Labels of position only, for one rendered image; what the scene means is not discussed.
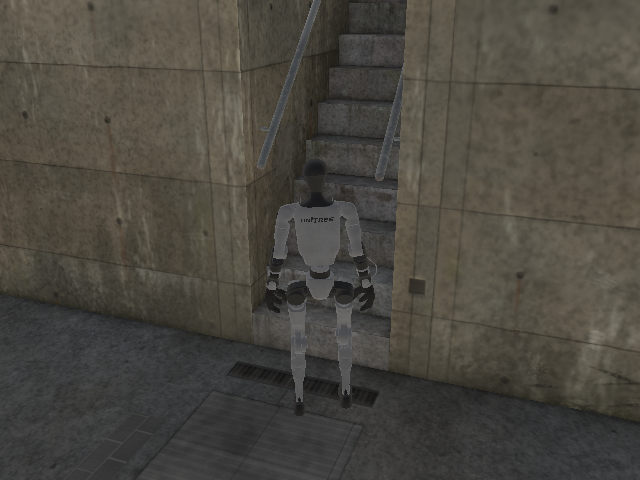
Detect stairs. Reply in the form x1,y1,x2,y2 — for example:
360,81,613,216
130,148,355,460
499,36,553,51
252,0,407,371

